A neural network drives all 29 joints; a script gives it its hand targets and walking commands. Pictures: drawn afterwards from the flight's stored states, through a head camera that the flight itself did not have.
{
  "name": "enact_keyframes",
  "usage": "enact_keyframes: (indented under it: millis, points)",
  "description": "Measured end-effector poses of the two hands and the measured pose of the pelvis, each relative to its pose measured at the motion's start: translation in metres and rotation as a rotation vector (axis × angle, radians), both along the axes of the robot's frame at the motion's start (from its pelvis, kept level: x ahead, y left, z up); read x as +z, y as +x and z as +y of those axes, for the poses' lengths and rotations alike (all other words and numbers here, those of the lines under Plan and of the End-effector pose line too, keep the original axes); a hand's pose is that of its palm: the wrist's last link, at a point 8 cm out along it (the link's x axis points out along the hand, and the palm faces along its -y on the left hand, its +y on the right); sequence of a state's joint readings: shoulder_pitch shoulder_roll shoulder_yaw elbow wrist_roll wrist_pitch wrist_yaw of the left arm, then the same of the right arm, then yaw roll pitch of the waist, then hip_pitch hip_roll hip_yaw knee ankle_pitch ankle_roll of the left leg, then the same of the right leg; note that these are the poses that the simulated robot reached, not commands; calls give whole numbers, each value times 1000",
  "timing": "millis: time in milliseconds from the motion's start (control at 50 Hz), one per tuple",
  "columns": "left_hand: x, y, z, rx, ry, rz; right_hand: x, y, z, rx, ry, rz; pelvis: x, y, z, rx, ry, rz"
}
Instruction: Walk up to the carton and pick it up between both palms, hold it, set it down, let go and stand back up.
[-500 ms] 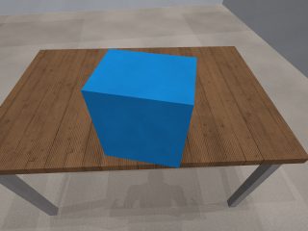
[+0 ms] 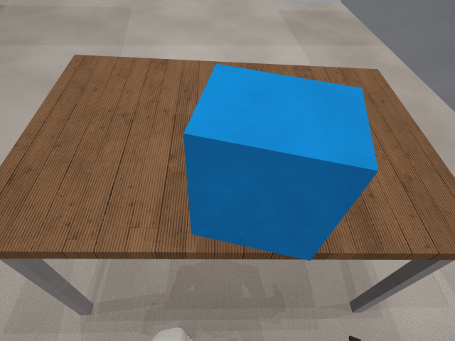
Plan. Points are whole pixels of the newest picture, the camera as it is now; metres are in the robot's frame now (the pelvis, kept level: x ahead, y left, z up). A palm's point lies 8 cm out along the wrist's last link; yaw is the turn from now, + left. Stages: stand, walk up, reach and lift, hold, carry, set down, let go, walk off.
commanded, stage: walk up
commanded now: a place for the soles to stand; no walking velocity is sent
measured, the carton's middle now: (266, 169) +0.41 -0.06 +0.06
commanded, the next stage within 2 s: reach and lift in 1.62 s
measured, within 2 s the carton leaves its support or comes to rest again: neither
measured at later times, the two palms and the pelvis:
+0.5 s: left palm out of the picture +0.13 +0.22 -0.09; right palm out of the picture +0.05 -0.33 -0.10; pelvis +0.01 -0.04 +0.00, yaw -4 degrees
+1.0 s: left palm (136, 339) +0.14 +0.16 -0.09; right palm out of the picture +0.14 -0.33 -0.07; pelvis +0.04 -0.08 +0.02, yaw -1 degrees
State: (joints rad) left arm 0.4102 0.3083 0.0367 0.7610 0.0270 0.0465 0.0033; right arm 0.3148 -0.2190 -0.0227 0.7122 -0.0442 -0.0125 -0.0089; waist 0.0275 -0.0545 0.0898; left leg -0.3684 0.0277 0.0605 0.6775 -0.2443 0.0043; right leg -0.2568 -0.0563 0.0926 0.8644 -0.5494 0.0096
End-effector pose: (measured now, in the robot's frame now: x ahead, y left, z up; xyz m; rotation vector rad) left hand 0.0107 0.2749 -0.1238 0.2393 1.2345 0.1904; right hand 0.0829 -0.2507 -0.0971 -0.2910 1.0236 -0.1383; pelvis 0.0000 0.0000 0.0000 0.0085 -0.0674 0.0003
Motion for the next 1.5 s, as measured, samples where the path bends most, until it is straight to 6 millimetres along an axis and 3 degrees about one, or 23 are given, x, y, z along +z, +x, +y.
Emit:
enact_keyframes:
  millis: [80,180,320,440,500,580,680,800,920,1020,1120,1240,1500]
  points:
    - [2,46,3,-70,-21,-64,14,-14,8,-60,-24,6,8,4,7,-14,-15,-8]
    - [11,86,3,-133,-36,-119,27,-31,-3,-108,-85,28,15,7,12,-29,-23,1]
    - [18,109,-6,-174,-32,-132,31,-41,-30,-138,-130,43,14,8,0,-58,-12,19]
    - [24,121,-37,-213,-18,-147,16,-37,-63,-139,-104,26,7,10,-26,-83,9,29]
    - [29,119,-56,-204,1,-176,-1,-32,-81,-130,-72,37,1,12,-39,-74,-21,14]
    - [42,110,-67,-161,25,-181,-9,-19,-80,-123,-18,60,7,19,-49,-76,-10,23]
    - [46,110,-71,-133,40,-172,-5,4,-71,-83,19,34,12,28,-59,-59,-12,44]
    - [30,126,-81,-121,-7,-201,3,25,-65,-50,22,6,9,32,-65,-36,19,34]
    - [29,129,-107,-125,-69,-224,19,44,-78,-41,17,-44,14,37,-73,-27,-3,44]
    - [36,127,-111,-136,-54,-234,23,59,-84,-16,22,-90,17,36,-76,-16,-11,42]
    - [47,128,-101,-129,-11,-254,18,58,-83,-7,40,-88,17,33,-78,-8,-14,38]
    - [54,127,-91,-115,20,-267,9,44,-77,-4,59,-45,18,32,-77,0,-14,35]
    - [40,112,-87,-85,-9,-220,9,23,-79,-8,24,28,17,32,-73,24,-18,34]
